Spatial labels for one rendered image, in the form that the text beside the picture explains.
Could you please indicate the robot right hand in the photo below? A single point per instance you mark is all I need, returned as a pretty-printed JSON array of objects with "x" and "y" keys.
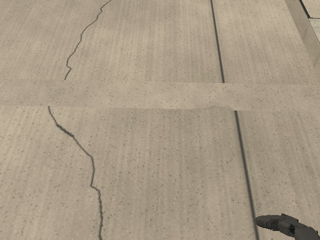
[{"x": 287, "y": 225}]

